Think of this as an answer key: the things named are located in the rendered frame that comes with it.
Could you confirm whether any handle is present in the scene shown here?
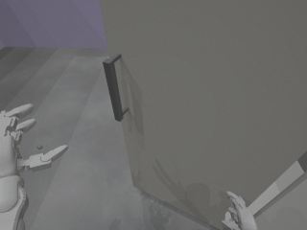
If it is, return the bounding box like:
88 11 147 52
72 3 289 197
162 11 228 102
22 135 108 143
103 53 129 122

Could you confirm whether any robot left forearm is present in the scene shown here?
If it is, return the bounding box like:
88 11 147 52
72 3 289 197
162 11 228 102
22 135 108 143
0 175 29 230

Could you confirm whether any left robot hand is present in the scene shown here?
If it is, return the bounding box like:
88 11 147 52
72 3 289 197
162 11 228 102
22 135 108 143
0 103 68 178

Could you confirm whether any right robot hand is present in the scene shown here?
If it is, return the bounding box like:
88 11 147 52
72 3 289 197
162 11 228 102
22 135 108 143
222 191 258 230

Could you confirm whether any fridge door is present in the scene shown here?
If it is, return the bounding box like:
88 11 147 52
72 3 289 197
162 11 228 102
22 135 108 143
99 0 307 230

